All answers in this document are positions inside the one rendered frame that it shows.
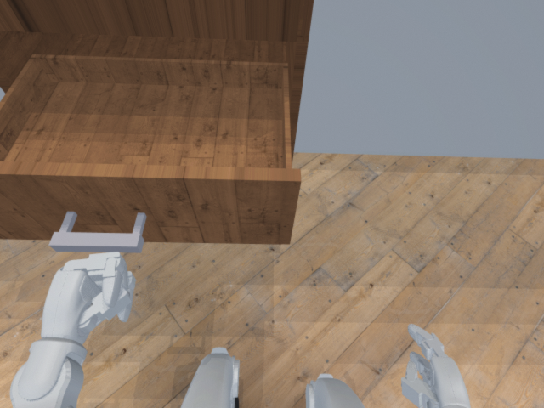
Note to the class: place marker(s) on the cabinet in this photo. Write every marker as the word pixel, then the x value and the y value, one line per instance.
pixel 273 31

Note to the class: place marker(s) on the robot left forearm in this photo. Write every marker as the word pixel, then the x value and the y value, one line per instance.
pixel 52 377

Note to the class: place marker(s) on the robot thigh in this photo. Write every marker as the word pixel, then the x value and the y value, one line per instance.
pixel 331 393
pixel 215 383

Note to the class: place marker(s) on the right robot hand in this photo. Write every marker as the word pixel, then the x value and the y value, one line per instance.
pixel 441 384

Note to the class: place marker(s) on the handle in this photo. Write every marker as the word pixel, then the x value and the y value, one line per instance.
pixel 67 241

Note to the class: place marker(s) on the robot left thigh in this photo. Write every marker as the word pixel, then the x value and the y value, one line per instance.
pixel 215 383

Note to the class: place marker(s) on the drawer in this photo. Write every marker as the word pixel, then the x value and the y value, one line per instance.
pixel 202 147

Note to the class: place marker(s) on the robot right thigh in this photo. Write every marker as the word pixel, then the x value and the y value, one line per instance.
pixel 331 393

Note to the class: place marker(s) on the left robot hand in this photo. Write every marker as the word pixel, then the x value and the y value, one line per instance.
pixel 102 279

